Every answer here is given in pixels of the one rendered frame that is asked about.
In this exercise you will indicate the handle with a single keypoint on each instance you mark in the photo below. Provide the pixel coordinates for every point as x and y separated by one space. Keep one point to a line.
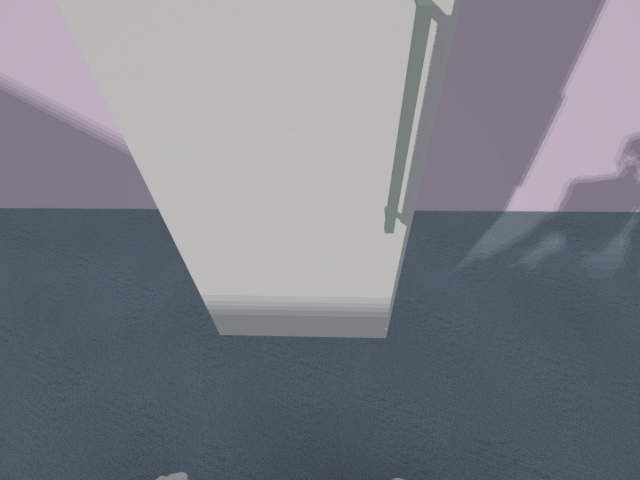
422 21

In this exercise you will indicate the fridge door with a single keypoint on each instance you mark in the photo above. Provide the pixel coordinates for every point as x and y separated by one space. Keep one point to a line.
265 131

